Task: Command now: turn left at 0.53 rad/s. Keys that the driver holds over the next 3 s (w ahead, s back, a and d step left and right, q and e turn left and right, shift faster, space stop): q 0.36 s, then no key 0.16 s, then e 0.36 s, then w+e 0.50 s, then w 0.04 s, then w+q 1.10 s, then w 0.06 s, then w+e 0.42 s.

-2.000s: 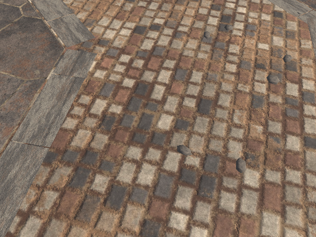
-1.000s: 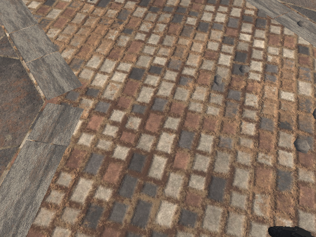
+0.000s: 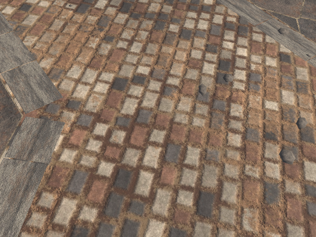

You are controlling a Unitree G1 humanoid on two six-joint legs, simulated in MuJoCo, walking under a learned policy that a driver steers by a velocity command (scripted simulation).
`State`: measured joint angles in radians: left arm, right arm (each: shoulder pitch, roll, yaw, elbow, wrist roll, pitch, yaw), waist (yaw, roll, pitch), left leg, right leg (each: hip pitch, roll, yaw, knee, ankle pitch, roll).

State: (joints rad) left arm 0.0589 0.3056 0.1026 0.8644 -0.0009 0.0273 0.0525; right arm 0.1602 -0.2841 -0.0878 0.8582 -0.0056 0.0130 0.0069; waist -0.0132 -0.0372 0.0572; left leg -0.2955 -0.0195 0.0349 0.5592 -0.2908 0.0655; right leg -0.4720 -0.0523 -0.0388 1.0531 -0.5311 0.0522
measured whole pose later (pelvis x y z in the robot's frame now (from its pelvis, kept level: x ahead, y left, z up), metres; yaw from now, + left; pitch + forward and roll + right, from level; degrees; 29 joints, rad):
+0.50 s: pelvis +0.03 -0.02 +0.00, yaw +17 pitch +2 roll -1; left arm 0.11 0.30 0.09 0.84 0.01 -0.04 0.01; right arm 0.13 -0.32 -0.07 0.75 0.01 0.04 -0.04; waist 0.00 0.04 0.04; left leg -0.31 -0.13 -0.23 0.62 -0.36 0.03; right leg -0.28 0.04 0.06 0.47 -0.22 0.00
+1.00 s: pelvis +0.03 -0.02 +0.01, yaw +6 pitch +1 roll +0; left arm 0.15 0.35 0.09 0.81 -0.03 0.03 0.00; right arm 0.20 -0.28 -0.07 0.79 0.00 -0.01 -0.05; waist -0.02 -0.03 0.04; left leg -0.13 0.03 0.04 0.37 -0.26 0.00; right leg -0.47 -0.02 0.01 0.95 -0.40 0.05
